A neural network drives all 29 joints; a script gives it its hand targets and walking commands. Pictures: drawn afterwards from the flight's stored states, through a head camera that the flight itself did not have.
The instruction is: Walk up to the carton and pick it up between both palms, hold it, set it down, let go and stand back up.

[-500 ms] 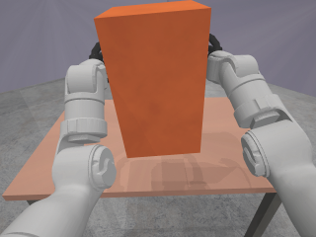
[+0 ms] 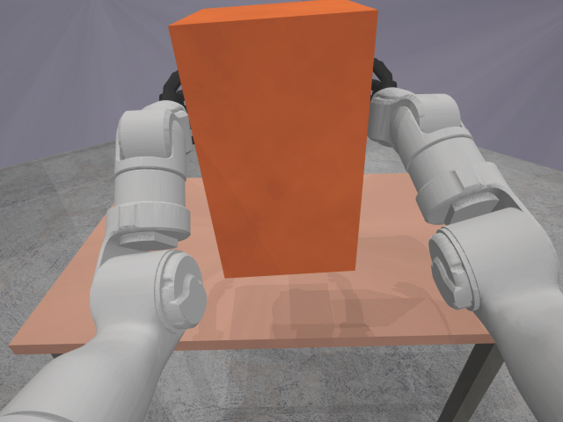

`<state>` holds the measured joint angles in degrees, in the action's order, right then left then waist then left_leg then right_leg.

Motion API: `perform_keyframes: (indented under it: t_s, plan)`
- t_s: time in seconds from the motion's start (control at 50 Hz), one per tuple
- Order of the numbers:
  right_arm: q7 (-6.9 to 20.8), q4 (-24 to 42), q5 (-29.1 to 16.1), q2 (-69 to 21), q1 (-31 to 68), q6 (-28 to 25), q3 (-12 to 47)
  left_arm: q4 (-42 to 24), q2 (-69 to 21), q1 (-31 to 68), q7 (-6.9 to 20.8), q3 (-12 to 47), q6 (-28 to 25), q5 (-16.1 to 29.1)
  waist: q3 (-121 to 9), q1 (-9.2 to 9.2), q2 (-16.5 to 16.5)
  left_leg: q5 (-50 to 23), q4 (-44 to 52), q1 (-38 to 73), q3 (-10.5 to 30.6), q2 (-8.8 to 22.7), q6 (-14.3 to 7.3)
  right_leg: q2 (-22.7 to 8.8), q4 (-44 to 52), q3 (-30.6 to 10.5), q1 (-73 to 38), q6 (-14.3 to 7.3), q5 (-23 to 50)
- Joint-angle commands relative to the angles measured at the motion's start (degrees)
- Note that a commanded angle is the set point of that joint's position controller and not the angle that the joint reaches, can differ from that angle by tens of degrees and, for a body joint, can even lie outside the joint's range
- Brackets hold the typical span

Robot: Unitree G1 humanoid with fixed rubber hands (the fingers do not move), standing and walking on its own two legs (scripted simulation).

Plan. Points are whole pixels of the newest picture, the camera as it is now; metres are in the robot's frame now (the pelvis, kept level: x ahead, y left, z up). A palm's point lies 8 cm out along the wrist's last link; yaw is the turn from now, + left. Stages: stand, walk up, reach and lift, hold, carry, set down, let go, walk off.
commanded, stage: hold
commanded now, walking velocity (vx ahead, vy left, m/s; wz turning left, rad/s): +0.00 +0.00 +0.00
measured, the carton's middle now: (281, 143) +0.35 +0.00 +0.31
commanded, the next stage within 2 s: none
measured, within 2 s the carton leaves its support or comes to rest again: neither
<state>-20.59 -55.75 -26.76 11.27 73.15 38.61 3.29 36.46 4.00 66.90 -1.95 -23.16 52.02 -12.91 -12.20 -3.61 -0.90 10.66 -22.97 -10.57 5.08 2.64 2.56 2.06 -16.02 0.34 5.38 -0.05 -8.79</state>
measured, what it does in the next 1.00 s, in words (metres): stands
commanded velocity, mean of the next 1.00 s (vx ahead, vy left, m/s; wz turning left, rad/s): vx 0.00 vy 0.00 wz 0.00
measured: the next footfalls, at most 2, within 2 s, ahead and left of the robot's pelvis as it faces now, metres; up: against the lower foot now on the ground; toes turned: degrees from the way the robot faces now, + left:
none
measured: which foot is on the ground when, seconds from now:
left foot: down 0.00-1.00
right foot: down 0.00-1.00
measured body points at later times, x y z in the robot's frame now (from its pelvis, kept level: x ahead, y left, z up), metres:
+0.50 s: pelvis +0.00 +0.00 +0.00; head -0.10 +0.03 +0.44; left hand +0.39 +0.13 +0.34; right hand +0.38 -0.14 +0.34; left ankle +0.02 +0.14 -0.75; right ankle +0.00 -0.12 -0.75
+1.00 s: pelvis +0.00 +0.00 +0.00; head -0.10 +0.02 +0.44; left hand +0.39 +0.13 +0.34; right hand +0.38 -0.14 +0.34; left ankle +0.02 +0.14 -0.75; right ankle +0.00 -0.12 -0.75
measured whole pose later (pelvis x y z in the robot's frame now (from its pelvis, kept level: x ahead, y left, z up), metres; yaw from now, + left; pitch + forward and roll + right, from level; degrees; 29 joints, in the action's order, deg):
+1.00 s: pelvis +0.00 +0.00 +0.00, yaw +0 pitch -1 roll -2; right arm -20.1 -58.5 -28.4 12.4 74.5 39.9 4.7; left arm 40.7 4.9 68.7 -3.8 -21.4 51.2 -10.5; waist -13.7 -4.2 -0.8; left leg 11.0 -24.2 -12.2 5.3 2.5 2.3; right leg 2.5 -16.2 -1.1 6.7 0.2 -8.5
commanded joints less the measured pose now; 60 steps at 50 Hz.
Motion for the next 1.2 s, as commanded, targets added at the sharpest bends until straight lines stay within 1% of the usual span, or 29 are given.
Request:
perform_keyframes:
  t_s: [0.0, 0.16, 0.3, 0.32, 0.34, 0.4, 0.42, 0.44, 0.48, 0.5, 0.52, 0.54, 0.58, 0.6, 0.62, 0.68, 0.7, 0.72, 0.74, 0.82, 0.86, 0.88, 0.9, 0.92, 0.94, 1.02, 1.08, 1.14, 1.18]
  plan:
    - [7.8, 22.0, -10.5, -40.2, 49.6, -1.1, 4.6, -6.8, -33.1, 44.8, 7.2, 15.8, -5.9, 8.7, -18.1, -0.67, -0.7, -11.6, 1.1, 5.6, -3.2, -5.7, 1.0, 3.5, 1.0, -0.8, -5.8, 3.2, 10.5]
    - [7.9, 22.5, -10.9, -39.6, 49.3, -1.1, 4.8, -7.9, -34.1, 44.9, 7.2, 16.8, -5.8, 9.1, -18.5, -1.03, -2.0, -13.1, 0.9, 5.9, -3.0, -5.4, 1.6, 3.8, 0.8, -0.7, -5.9, 2.8, 10.5]
    - [8.3, 22.3, -11.3, -39.3, 48.9, -1.0, 5.0, -9.2, -34.9, 45.2, 6.8, 17.7, -5.7, 9.5, -18.9, -0.98, -2.8, -14.1, 0.8, 6.1, -2.8, -5.0, 2.0, 4.2, 0.5, -0.7, -5.7, 2.6, 9.8]
    - [8.3, 30.2, -14.3, -41.7, 51.6, -1.7, 9.2, -16.9, -36.6, 48.0, 6.0, 23.4, -6.2, 14.5, -29.0, -2.59, -1.8, -20.3, -2.1, 9.6, -2.4, -4.8, 2.5, 4.3, -1.1, -0.4, -9.0, 3.4, 17.2]
    - [7.9, 28.0, -14.4, -40.5, 50.0, -0.4, 8.1, -13.7, -35.8, 46.9, 5.5, 21.8, -5.5, 13.9, -24.7, -2.73, -2.0, -19.2, -2.4, 9.4, -2.6, -5.2, 2.4, 4.2, -0.7, -0.6, -7.1, 3.5, 17.5]
    - [8.1, 22.3, -12.8, -38.8, 47.5, 1.0, 6.3, -8.6, -33.8, 44.8, 5.7, 18.2, -4.8, 11.4, -16.2, -1.82, -1.4, -11.5, 0.7, 6.9, -2.8, -4.9, 1.6, 3.6, 1.4, -0.8, -3.7, 3.6, 9.6]
    - [8.4, 22.6, -13.1, -39.0, 47.9, 0.8, 6.3, -9.5, -34.3, 45.7, 5.8, 19.0, -4.9, 11.7, -17.1, -2.00, -2.1, -11.4, 0.9, 6.3, -2.6, -4.7, 1.7, 3.5, 1.3, -0.7, -3.7, 3.4, 9.1]
    - [8.5, 22.1, -12.9, -38.9, 47.7, 0.9, 5.9, -8.1, -34.5, 44.7, 5.9, 18.2, -4.7, 11.0, -16.5, -1.52, -2.6, -11.2, 1.0, 5.8, -2.7, -4.7, 1.6, 3.6, 1.3, -0.9, -4.0, 3.2, 8.7]
    - [8.8, 22.9, -13.2, -38.6, 49.0, 0.7, 6.2, -7.7, -35.0, 44.6, 5.9, 18.3, -4.7, 11.1, -17.7, -1.22, -2.7, -12.5, 0.7, 6.2, -2.6, -4.6, 1.9, 3.6, 1.1, -0.9, -4.1, 3.1, 9.8]
    - [8.8, 22.7, -13.5, -38.8, 49.7, 0.7, 6.2, -8.2, -34.7, 45.7, 5.8, 18.2, -4.8, 11.5, -18.2, -1.29, -2.5, -12.9, 0.4, 6.2, -2.6, -4.6, 2.0, 3.8, 0.8, -0.8, -4.3, 3.1, 10.3]
    - [8.9, 21.9, -13.6, -38.8, 48.9, 0.8, 6.0, -8.0, -34.8, 45.4, 5.6, 18.4, -4.8, 11.3, -18.1, -1.15, -2.9, -13.0, 0.5, 6.4, -2.6, -4.6, 2.0, 3.8, 0.8, -0.8, -4.2, 3.1, 10.2]
    - [9.0, 20.6, -13.2, -38.4, 49.5, 0.8, 5.3, -6.7, -34.5, 45.7, 5.6, 17.3, -4.8, 10.8, -16.8, -1.07, -2.6, -11.7, 0.7, 6.0, -2.6, -4.5, 1.9, 3.9, 1.1, -0.8, -3.7, 3.0, 8.9]
    - [9.3, 21.0, -13.0, -38.6, 50.7, 0.3, 5.0, -6.7, -34.7, 46.8, 5.5, 17.3, -5.2, 11.3, -17.9, -1.07, -2.5, -11.2, 0.6, 5.5, -2.5, -4.5, 1.8, 3.8, 1.0, -0.8, -3.7, 2.9, 8.7]
    - [9.4, 21.2, -13.1, -38.4, 51.2, 0.1, 4.8, -5.6, -35.0, 46.4, 5.4, 17.1, -5.2, 11.2, -18.1, -1.09, -2.5, -10.8, 0.5, 5.6, -2.6, -4.5, 1.8, 3.8, 1.0, -0.8, -3.4, 2.9, 8.4]
    - [9.4, 21.2, -13.0, -38.6, 50.9, 0.2, 4.7, -5.6, -34.8, 46.4, 5.3, 16.8, -5.4, 11.1, -17.9, -0.81, -2.1, -10.5, 0.6, 5.6, -2.7, -4.6, 1.5, 3.6, 1.2, -1.1, -3.2, 3.0, 8.3]
    - [9.4, 19.8, -12.8, -38.2, 49.7, 0.2, 4.7, -4.6, -34.1, 45.0, 5.2, 15.9, -5.6, 10.7, -17.6, -0.77, -1.3, -11.5, 0.6, 6.4, -2.7, -4.6, 1.5, 3.6, 1.4, -1.1, -2.9, 3.1, 9.3]
    - [9.4, 20.1, -13.1, -38.3, 49.3, 0.1, 4.9, -5.1, -34.3, 44.6, 5.3, 16.3, -5.6, 10.9, -18.0, -0.73, -1.5, -12.6, 0.5, 6.7, -2.4, -4.5, 1.5, 3.9, 1.3, -0.9, -3.6, 3.0, 10.1]
    - [9.4, 19.5, -13.1, -37.7, 49.3, 0.1, 4.8, -4.8, -34.1, 44.7, 5.3, 16.1, -5.6, 10.7, -17.5, -0.84, -1.7, -12.8, 0.4, 7.0, -2.5, -4.4, 1.6, 3.8, 1.3, -1.0, -3.4, 2.9, 10.2]
    - [9.4, 20.0, -13.2, -37.9, 49.4, -0.1, 4.7, -6.1, -34.4, 45.6, 5.3, 16.9, -5.7, 11.1, -18.6, -1.23, -2.1, -12.9, 0.2, 7.0, -2.4, -4.4, 1.9, 4.0, 1.1, -0.8, -3.7, 2.9, 9.9]
    - [9.3, 20.4, -12.5, -38.5, 51.3, -0.3, 4.1, -4.0, -34.0, 46.4, 5.4, 16.1, -6.0, 11.1, -17.4, -1.28, -1.1, -10.0, 0.4, 5.8, -2.6, -4.7, 1.3, 3.4, 1.6, -1.3, -2.2, 3.0, 8.0]
    - [9.4, 20.3, -12.4, -38.6, 52.0, -0.3, 3.8, -4.3, -34.4, 47.3, 5.3, 16.4, -6.2, 11.4, -18.4, -1.20, -1.6, -10.1, 0.3, 5.8, -2.5, -4.6, 1.3, 3.5, 1.4, -1.2, -2.3, 2.8, 8.0]
    - [9.4, 19.7, -12.3, -38.5, 51.9, -0.3, 3.7, -4.0, -34.1, 47.5, 5.2, 15.9, -6.3, 11.4, -18.3, -1.18, -1.3, -9.4, 0.5, 5.9, -2.5, -4.5, 1.2, 3.4, 1.5, -1.3, -2.1, 2.9, 7.4]
    - [9.4, 20.3, -12.5, -38.9, 52.4, -0.4, 4.0, -3.7, -34.2, 47.5, 5.1, 15.9, -6.5, 11.5, -18.7, -0.82, -1.1, -9.6, 0.3, 5.6, -2.4, -4.6, 1.0, 3.5, 1.5, -1.3, -2.4, 2.9, 7.7]
    - [9.4, 20.7, -12.5, -39.1, 53.0, -0.6, 4.1, -4.1, -34.4, 48.2, 5.0, 16.1, -6.6, 12.0, -19.4, -0.98, -1.0, -9.7, 0.1, 6.0, -2.5, -4.6, 1.0, 3.4, 1.3, -1.3, -2.3, 3.0, 7.8]
    - [9.4, 20.4, -12.5, -39.1, 53.0, -0.5, 4.0, -3.5, -34.2, 48.1, 5.0, 15.8, -6.7, 11.8, -19.2, -0.72, -1.0, -9.7, 0.1, 6.1, -2.5, -4.7, 0.9, 3.3, 1.5, -1.5, -1.9, 3.0, 7.7]
    - [9.2, 20.8, -12.9, -38.5, 51.6, -0.5, 4.3, -4.5, -34.7, 47.0, 4.8, 16.6, -6.6, 12.0, -20.5, -1.24, -2.3, -12.4, -0.5, 7.2, -2.4, -4.7, 1.6, 3.6, 1.2, -1.2, -2.6, 3.0, 10.4]
    - [9.1, 20.9, -13.0, -38.4, 51.6, -0.4, 4.3, -4.1, -34.7, 46.4, 4.9, 16.7, -6.3, 11.9, -19.3, -1.41, -1.8, -12.1, -0.2, 7.0, -2.2, -4.7, 1.5, 3.6, 1.5, -1.2, -2.3, 3.0, 9.8]
    - [9.3, 18.8, -12.0, -37.7, 51.6, -0.2, 3.3, -2.1, -34.1, 46.6, 5.2, 15.3, -6.3, 11.1, -16.9, -1.39, -1.6, -9.4, 0.5, 6.0, -2.3, -4.6, 1.3, 3.3, 2.0, -1.4, -1.4, 2.9, 7.3]
    - [9.3, 19.4, -12.3, -38.1, 52.0, -0.4, 3.3, -3.0, -34.6, 47.2, 5.2, 16.0, -6.6, 11.7, -18.4, -1.52, -2.0, -10.5, 0.1, 6.0, -2.1, -4.5, 1.5, 3.5, 1.7, -1.3, -2.0, 2.7, 8.1]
